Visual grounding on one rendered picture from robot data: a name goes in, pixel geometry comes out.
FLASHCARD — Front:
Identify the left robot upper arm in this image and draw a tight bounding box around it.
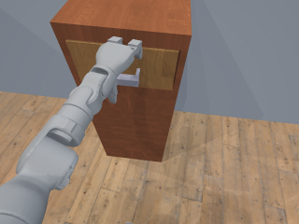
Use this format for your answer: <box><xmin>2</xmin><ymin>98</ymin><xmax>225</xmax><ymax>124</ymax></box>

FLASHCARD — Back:
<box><xmin>0</xmin><ymin>136</ymin><xmax>78</xmax><ymax>224</ymax></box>

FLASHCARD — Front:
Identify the robot left hand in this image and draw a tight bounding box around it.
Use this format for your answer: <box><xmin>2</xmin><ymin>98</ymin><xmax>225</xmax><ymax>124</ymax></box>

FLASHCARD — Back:
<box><xmin>95</xmin><ymin>36</ymin><xmax>143</xmax><ymax>104</ymax></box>

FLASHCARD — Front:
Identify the drawer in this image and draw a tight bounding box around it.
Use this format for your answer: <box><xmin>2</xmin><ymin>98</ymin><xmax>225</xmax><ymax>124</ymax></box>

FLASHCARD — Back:
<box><xmin>65</xmin><ymin>39</ymin><xmax>179</xmax><ymax>91</ymax></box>

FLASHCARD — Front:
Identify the handle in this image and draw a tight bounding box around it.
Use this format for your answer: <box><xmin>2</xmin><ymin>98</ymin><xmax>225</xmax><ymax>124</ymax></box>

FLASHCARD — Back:
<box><xmin>117</xmin><ymin>68</ymin><xmax>140</xmax><ymax>87</ymax></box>

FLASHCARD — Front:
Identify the cabinet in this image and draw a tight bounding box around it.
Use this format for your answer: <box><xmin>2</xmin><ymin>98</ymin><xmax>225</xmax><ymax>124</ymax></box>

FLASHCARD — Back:
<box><xmin>50</xmin><ymin>0</ymin><xmax>192</xmax><ymax>162</ymax></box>

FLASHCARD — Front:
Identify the left robot forearm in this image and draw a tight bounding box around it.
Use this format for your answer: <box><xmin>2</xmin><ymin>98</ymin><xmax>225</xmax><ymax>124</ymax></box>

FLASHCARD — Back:
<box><xmin>16</xmin><ymin>64</ymin><xmax>117</xmax><ymax>174</ymax></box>

